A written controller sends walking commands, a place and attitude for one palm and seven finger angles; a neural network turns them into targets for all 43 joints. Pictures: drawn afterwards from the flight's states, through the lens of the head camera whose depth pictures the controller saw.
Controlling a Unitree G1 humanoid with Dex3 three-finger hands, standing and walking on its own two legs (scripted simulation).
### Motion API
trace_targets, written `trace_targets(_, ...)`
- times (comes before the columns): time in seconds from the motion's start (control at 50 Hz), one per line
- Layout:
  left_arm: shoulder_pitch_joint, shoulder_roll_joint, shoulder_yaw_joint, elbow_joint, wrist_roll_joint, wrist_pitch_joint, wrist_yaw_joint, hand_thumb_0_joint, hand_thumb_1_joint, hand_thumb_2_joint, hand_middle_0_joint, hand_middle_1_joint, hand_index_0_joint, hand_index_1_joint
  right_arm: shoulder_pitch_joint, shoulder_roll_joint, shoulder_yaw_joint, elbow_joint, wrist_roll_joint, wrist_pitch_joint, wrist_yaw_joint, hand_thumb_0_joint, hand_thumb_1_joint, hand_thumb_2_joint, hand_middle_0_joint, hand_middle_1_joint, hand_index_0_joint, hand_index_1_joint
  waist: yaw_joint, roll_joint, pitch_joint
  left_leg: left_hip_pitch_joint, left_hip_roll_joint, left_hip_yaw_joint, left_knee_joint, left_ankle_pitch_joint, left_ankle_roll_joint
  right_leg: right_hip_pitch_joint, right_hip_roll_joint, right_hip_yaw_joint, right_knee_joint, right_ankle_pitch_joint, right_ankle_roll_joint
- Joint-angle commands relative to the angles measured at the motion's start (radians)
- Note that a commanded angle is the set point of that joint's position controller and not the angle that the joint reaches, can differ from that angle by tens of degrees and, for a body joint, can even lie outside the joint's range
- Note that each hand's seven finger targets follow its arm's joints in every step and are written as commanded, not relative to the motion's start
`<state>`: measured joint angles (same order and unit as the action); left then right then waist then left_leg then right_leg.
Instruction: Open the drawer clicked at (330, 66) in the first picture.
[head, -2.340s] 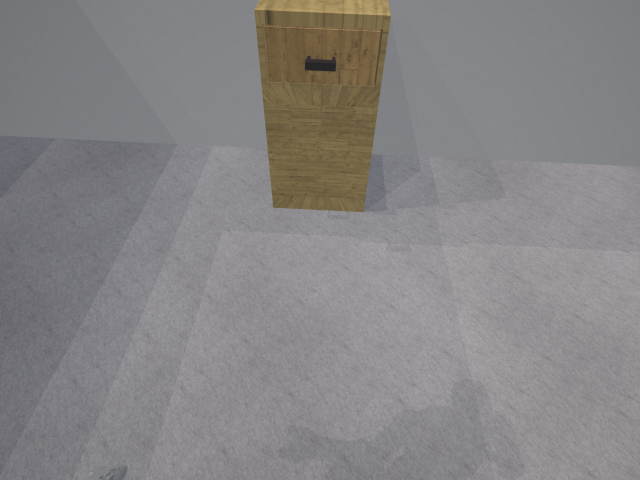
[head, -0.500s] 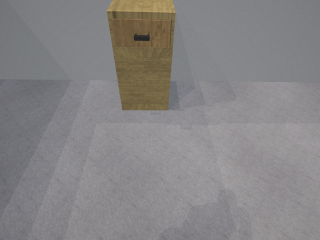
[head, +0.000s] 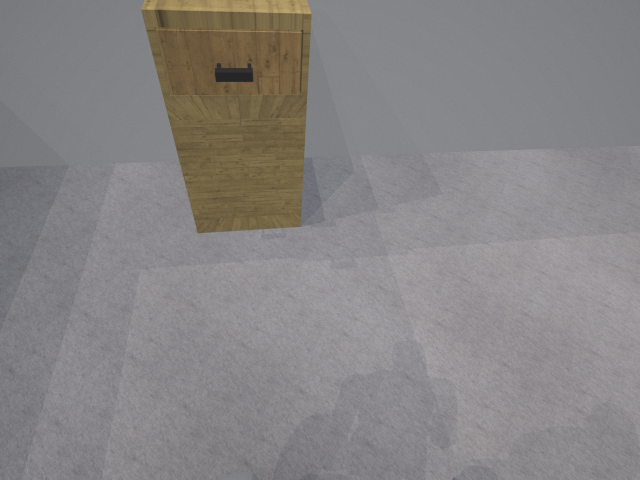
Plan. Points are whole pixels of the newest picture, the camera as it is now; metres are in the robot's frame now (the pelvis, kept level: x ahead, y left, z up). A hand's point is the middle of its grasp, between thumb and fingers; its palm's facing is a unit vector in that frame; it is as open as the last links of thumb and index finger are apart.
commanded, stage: walk to a spot facing it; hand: left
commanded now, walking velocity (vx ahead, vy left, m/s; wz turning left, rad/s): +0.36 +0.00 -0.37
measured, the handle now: (234, 70) +1.08 +0.34 -0.05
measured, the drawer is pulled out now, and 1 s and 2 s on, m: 0.01 0.01 0.01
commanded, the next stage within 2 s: turn to face it in 0.54 s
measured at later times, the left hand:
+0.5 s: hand (264, 354) +0.32 +0.12 -0.14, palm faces -0.17 -0.96 -0.21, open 7.4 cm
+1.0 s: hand (257, 310) +0.42 +0.15 -0.16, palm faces -0.02 -0.99 -0.16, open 7.4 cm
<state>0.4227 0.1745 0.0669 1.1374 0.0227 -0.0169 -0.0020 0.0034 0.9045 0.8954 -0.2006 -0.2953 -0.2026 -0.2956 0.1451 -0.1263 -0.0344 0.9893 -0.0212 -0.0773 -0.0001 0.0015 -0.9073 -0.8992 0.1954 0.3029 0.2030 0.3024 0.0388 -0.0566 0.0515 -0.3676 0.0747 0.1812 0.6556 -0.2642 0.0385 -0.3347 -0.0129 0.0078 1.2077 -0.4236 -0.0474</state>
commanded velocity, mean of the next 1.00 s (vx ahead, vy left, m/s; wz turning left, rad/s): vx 0.19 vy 0.00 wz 0.05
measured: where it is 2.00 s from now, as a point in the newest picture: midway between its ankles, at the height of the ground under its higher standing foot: (331, 416)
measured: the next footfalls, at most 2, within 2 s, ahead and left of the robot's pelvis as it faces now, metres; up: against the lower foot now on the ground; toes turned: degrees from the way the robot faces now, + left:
right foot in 0.36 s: +0.25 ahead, -0.15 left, +0.00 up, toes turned -17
left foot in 0.76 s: +0.45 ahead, +0.04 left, +0.00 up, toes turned -2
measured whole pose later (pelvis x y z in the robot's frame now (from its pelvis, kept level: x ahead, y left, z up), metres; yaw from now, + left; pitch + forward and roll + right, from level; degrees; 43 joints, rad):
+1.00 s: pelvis +0.35 -0.03 +0.02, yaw -5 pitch +0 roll -1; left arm 0.22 0.17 0.06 1.03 0.01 0.01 0.01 0.00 0.91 0.90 -0.20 -0.29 -0.20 -0.30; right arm 0.22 -0.16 -0.03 1.02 -0.01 -0.01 -0.01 0.00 -0.93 -0.90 0.20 0.30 0.20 0.30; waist 0.00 -0.03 0.04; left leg -0.31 -0.02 0.07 0.47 -0.17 0.07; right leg -0.44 -0.06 -0.04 1.03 -0.42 0.06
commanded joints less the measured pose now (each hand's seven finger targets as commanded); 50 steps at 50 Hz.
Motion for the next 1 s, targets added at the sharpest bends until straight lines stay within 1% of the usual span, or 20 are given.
trace_targets(0.0, 0.02, -0.014, 0.0, -0.096, 0.014, 0.004, -0.016, 0.0, 0.9, 0.9, -0.2, -0.3, -0.2, -0.3, 0.144, -0.119, -0.031, 0.023, -0.005, -0.012, -0.02, 0.0, -0.9, -0.9, 0.2, 0.3, 0.2, 0.3, -0.009, 0.159, 0.042, 0.009, 0.279, -0.254, -0.492, -0.188, 0.08, -0.209, -0.102, -0.001, 0.033, 0.118, 0.01)
trace_targets(0.06, -0.03, -0.011, 0.008, -0.136, 0.016, 0.018, -0.024, 0.0, 0.9, 0.9, -0.2, -0.3, -0.2, -0.3, 0.16, -0.124, -0.04, 0.017, -0.007, -0.021, -0.02, 0.0, -0.9, -0.9, 0.2, 0.3, 0.2, 0.3, -0.004, 0.144, 0.038, 0.041, 0.264, -0.176, -0.516, -0.102, 0.098, -0.231, -0.12, -0.017, -0.094, 0.193, 0.029)
trace_targets(0.24, -0.319, 0.037, 0.011, -0.257, 0.013, 0.006, -0.038, 0.0, 0.9, 0.9, -0.2, -0.3, -0.2, -0.3, 0.252, -0.19, -0.053, 0.045, -0.016, -0.004, -0.009, 0.0, -0.9, -0.9, 0.2, 0.3, 0.2, 0.3, -0.074, 0.128, 0.058, 0.245, 0.29, -0.055, -0.434, 0.092, 0.09, -0.161, -0.087, -0.111, -0.527, 0.196, 0.034)
trace_targets(0.28, -0.293, 0.046, 0.012, -0.251, 0.015, -0.003, -0.039, 0.0, 0.9, 0.9, -0.2, -0.3, -0.2, -0.3, 0.257, -0.206, -0.05, 0.049, -0.017, 0.004, -0.009, 0.0, -0.9, -0.9, 0.2, 0.3, 0.2, 0.3, -0.054, 0.125, 0.026, 0.278, 0.271, -0.012, -0.328, 0.23, 0.067, -0.064, -0.041, -0.161, -0.599, 0.174, 0.019)
trace_targets(0.3, -0.204, 0.065, 0.018, -0.223, 0.016, -0.01, -0.037, 0.0, 0.9, 0.9, -0.2, -0.3, -0.2, -0.3, 0.243, -0.21, -0.049, 0.046, -0.013, 0.007, -0.009, 0.0, -0.9, -0.9, 0.2, 0.3, 0.2, 0.3, -0.005, 0.115, -0.027, 0.279, 0.236, 0.042, -0.17, 0.375, 0.042, 0.064, -0.004, -0.191, -0.671, 0.189, 0.002)
trace_targets(0.32, -0.066, 0.12, 0.03, -0.176, 0.019, -0.021, -0.031, 0.0, 0.9, 0.9, -0.2, -0.3, -0.2, -0.3, 0.238, -0.199, -0.044, 0.04, -0.005, 0.006, -0.003, 0.0, -0.9, -0.9, 0.2, 0.3, 0.2, 0.3, 0.055, 0.049, -0.106, 0.159, 0.19, 0.096, 0.067, 0.428, 0.002, 0.306, -0.021, -0.146, -0.705, 0.208, -0.037)
trace_targets(0.34, 0.063, 0.247, 0.061, -0.146, 0.018, -0.035, -0.013, 0.0, 0.9, 0.9, -0.2, -0.3, -0.2, -0.3, 0.246, -0.134, -0.03, 0.006, 0.009, 0.004, 0.009, 0.0, -0.9, -0.9, 0.2, 0.3, 0.2, 0.3, 0.099, -0.201, -0.219, -0.144, 0.079, 0.137, 0.396, 0.045, -0.05, 0.565, -0.292, 0.248, -0.794, 0.19, -0.138)
trace_targets(0.36, 0.121, 0.312, 0.068, -0.129, -0.008, -0.033, -0.005, 0.0, 0.9, 0.9, -0.2, -0.3, -0.2, -0.3, 0.165, -0.142, -0.026, -0.038, 0.011, 0.001, 0.004, 0.0, -0.9, -0.9, 0.2, 0.3, 0.2, 0.3, 0.107, -0.219, -0.232, -0.313, 0.008, 0.008, 0.605, -0.308, -0.06, 0.599, -0.425, 0.504, -0.899, 0.33, -0.225)
trace_targets(0.38, 0.063, 0.292, 0.063, -0.141, -0.009, -0.035, 0.002, 0.0, 0.9, 0.9, -0.2, -0.3, -0.2, -0.3, 0.117, -0.155, -0.033, -0.037, 0.008, 0.0, 0.002, 0.0, -0.9, -0.9, 0.2, 0.3, 0.2, 0.3, 0.101, -0.126, -0.192, -0.351, 0.057, -0.104, 0.677, -0.247, -0.053, 0.508, -0.415, 0.464, -0.917, 0.291, -0.227)
trace_targets(0.42, -0.089, 0.201, 0.032, -0.168, -0.008, -0.039, 0.008, 0.0, 0.9, 0.9, -0.2, -0.3, -0.2, -0.3, 0.106, -0.139, -0.034, -0.021, -0.002, 0.017, 0.001, 0.0, -0.9, -0.9, 0.2, 0.3, 0.2, 0.3, 0.012, -0.001, -0.048, -0.314, 0.113, -0.15, 0.622, -0.098, -0.063, 0.276, -0.339, 0.292, -0.957, 0.252, -0.172)
trace_targets(0.48, -0.167, 0.146, 0.016, -0.17, 0.002, -0.05, 0.013, 0.0, 0.9, 0.9, -0.2, -0.3, -0.2, -0.3, 0.209, -0.102, -0.028, 0.024, -0.009, 0.046, 0.003, 0.0, -0.9, -0.9, 0.2, 0.3, 0.2, 0.3, -0.069, -0.033, -0.022, -0.17, 0.112, -0.112, 0.453, -0.049, -0.089, 0.094, -0.256, 0.096, -0.978, 0.349, -0.13)
trace_targets(0.62, -0.099, 0.153, 0.012, -0.118, 0.0, -0.051, 0.007, 0.0, 0.9, 0.9, -0.2, -0.3, -0.2, -0.3, 0.089, -0.085, -0.022, -0.024, -0.002, 0.037, 0.019, 0.0, -0.9, -0.9, 0.2, 0.3, 0.2, 0.3, -0.033, -0.059, 0.01, -0.105, 0.058, -0.069, 0.097, 0.037, -0.085, 0.135, -0.22, 0.079, -0.971, 0.343, -0.124)
trace_targets(0.7, -0.086, 0.134, 0.006, -0.088, -0.006, -0.04, 0.018, 0.0, 0.9, 0.9, -0.2, -0.3, -0.2, -0.3, 0.141, -0.092, -0.014, 0.013, 0.003, 0.028, 0.01, 0.0, -0.9, -0.9, 0.2, 0.3, 0.2, 0.3, -0.06, -0.013, -0.009, 0.094, 0.007, -0.049, -0.107, 0.138, -0.055, 0.163, -0.189, -0.019, -0.836, 0.457, -0.055)
trace_targets(0.72, -0.07, 0.114, 0.0, -0.085, -0.008, -0.035, 0.021, 0.0, 0.9, 0.9, -0.2, -0.3, -0.2, -0.3, 0.221, -0.126, -0.018, 0.041, 0.0, 0.022, 0.005, 0.0, -0.9, -0.9, 0.2, 0.3, 0.2, 0.3, -0.086, 0.062, -0.052, 0.212, 0.019, -0.09, -0.168, 0.25, -0.041, 0.148, -0.151, -0.062, -0.694, 0.464, -0.023)
trace_targets(0.74, -0.038, 0.081, -0.005, -0.089, -0.011, -0.029, 0.022, 0.0, 0.9, 0.9, -0.2, -0.3, -0.2, -0.3, 0.302, -0.203, -0.033, 0.054, -0.006, 0.018, -0.003, 0.0, -0.9, -0.9, 0.2, 0.3, 0.2, 0.3, -0.099, 0.231, -0.117, 0.35, 0.158, -0.27, -0.208, 0.473, 0.025, 0.04, -0.071, -0.131, -0.492, 0.267, 0.03)
trace_targets(0.76, -0.004, 0.045, -0.013, -0.104, -0.018, -0.026, 0.022, 0.0, 0.9, 0.9, -0.2, -0.3, -0.2, -0.3, 0.339, -0.269, -0.042, 0.056, -0.005, 0.029, -0.009, 0.0, -0.9, -0.9, 0.2, 0.3, 0.2, 0.3, -0.09, 0.38, -0.144, 0.404, 0.327, -0.477, -0.285, 0.624, 0.137, -0.082, 0.01, -0.164, -0.268, -0.196, 0.065)
trace_targets(0.78, -0.038, 0.063, -0.017, -0.109, -0.011, -0.017, 0.032, 0.0, 0.9, 0.9, -0.2, -0.3, -0.2, -0.3, 0.323, -0.254, -0.034, 0.066, -0.001, 0.037, -0.023, 0.0, -0.9, -0.9, 0.2, 0.3, 0.2, 0.3, -0.098, 0.381, -0.166, 0.392, 0.339, -0.562, -0.343, 0.527, 0.162, -0.132, 0.002, -0.068, -0.129, -0.235, 0.068)
trace_targets(0.8, -0.091, 0.072, -0.011, -0.118, -0.008, -0.014, 0.029, 0.0, 0.9, 0.9, -0.2, -0.3, -0.2, -0.3, 0.271, -0.241, -0.033, 0.047, 0.001, 0.043, -0.028, 0.0, -0.9, -0.9, 0.2, 0.3, 0.2, 0.3, -0.092, 0.331, -0.103, 0.313, 0.319, -0.545, -0.35, 0.448, 0.176, -0.183, -0.033, -0.042, -0.054, -0.183, 0.067)
trace_targets(0.86, -0.135, 0.059, -0.004, -0.128, -0.005, -0.003, 0.017, 0.0, 0.9, 0.9, -0.2, -0.3, -0.2, -0.3, 0.147, -0.186, -0.025, 0.006, 0.001, 0.037, -0.025, 0.0, -0.9, -0.9, 0.2, 0.3, 0.2, 0.3, -0.041, 0.15, -0.068, 0.183, 0.214, -0.387, -0.35, 0.5, 0.137, -0.15, -0.075, -0.022, -0.098, -0.029, 0.094)
trace_targets(0.98, -0.162, 0.064, 0.013, -0.182, -0.006, 0.032, 0.024, 0.0, 0.9, 0.9, -0.2, -0.3, -0.2, -0.3, 0.121, -0.22, -0.047, -0.031, 0.002, 0.059, -0.018, 0.0, -0.9, -0.9, 0.2, 0.3, 0.2, 0.3, -0.044, 0.166, -0.111, 0.171, 0.167, -0.39, -0.362, 0.348, 0.14, -0.141, -0.062, -0.029, -0.205, 0.027, 0.121)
